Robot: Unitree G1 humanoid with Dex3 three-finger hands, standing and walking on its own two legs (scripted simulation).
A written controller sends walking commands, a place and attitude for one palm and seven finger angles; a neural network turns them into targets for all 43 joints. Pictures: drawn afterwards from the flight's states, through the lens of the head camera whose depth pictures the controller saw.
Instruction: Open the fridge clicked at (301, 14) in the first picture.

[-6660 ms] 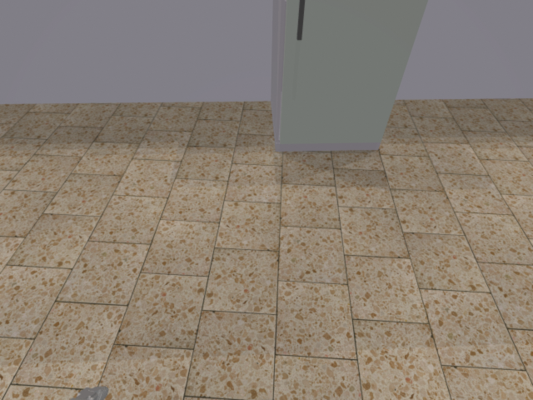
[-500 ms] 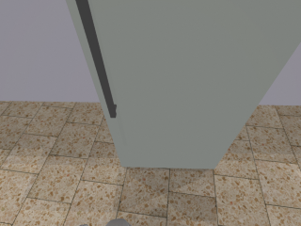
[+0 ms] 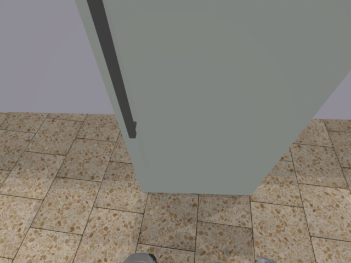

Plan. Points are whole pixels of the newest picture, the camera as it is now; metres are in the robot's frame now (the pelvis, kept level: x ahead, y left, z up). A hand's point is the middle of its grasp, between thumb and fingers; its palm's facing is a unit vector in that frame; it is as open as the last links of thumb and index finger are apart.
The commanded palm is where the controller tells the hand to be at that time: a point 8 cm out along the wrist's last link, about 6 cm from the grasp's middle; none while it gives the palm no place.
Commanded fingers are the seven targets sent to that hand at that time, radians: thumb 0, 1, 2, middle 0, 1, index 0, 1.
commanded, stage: come to a stop and stand still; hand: left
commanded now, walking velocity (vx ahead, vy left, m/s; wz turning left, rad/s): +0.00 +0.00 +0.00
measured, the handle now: (120, 81) +0.48 +0.18 +0.13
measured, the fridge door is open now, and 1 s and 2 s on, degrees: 0 0 0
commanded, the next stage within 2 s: look again from close up in 1.00 s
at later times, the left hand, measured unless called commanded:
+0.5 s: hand out of the picture -0.04 +0.15 -0.17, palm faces +0.09 -0.98 -0.18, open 7.3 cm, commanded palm none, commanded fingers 0.00 0.90 0.90 -0.20 -0.30 -0.20 -0.30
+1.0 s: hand out of the picture -0.10 +0.12 -0.17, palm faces +0.05 -0.98 -0.17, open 7.4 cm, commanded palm none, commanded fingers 0.00 0.90 0.90 -0.20 -0.30 -0.20 -0.30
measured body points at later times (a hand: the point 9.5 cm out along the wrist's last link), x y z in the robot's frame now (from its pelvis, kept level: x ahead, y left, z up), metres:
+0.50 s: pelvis -0.06 -0.03 +0.01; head -0.06 -0.02 +0.46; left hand -0.05 +0.20 -0.15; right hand -0.05 -0.25 -0.15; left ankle -0.07 +0.08 -0.73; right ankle -0.02 -0.13 -0.73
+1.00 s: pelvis -0.06 -0.03 +0.01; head -0.05 -0.04 +0.46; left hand -0.10 +0.17 -0.15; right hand -0.08 -0.24 -0.16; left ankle -0.07 +0.08 -0.73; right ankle -0.02 -0.13 -0.73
